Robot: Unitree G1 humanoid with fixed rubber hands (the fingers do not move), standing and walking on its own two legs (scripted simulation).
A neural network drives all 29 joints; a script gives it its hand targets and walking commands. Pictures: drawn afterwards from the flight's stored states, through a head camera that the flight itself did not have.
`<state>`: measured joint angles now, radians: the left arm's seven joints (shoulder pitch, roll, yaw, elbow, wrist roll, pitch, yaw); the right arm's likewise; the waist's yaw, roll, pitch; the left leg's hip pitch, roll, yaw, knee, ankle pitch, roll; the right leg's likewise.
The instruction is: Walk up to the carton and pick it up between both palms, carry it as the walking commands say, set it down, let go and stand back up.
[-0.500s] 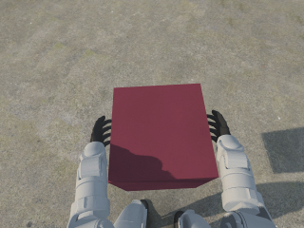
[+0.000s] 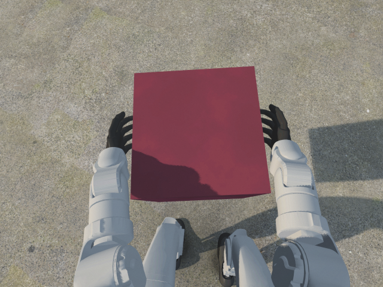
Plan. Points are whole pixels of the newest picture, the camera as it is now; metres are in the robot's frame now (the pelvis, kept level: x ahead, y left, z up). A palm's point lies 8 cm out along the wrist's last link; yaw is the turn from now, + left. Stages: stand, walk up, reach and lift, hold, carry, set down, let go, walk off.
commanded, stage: set down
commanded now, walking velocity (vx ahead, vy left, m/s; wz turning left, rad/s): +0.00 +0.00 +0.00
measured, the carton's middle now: (197, 146) +0.42 +0.05 -0.17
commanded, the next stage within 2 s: none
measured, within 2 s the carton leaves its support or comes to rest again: rests again in 2.00 s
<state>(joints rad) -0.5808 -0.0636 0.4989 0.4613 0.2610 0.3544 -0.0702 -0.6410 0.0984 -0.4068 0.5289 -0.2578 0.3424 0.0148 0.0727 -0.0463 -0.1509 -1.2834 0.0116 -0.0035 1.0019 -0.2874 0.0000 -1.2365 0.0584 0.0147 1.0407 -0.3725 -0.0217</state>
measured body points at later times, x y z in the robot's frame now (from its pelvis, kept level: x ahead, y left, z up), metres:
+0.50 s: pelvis -0.02 +0.01 -0.08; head +0.22 +0.03 +0.30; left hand +0.41 +0.23 -0.16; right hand +0.46 -0.11 -0.15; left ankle +0.08 +0.12 -0.65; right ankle +0.04 -0.10 -0.65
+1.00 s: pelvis -0.04 +0.00 -0.16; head +0.24 +0.03 +0.20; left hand +0.43 +0.24 -0.25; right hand +0.48 -0.11 -0.24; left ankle +0.08 +0.12 -0.65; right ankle +0.04 -0.10 -0.65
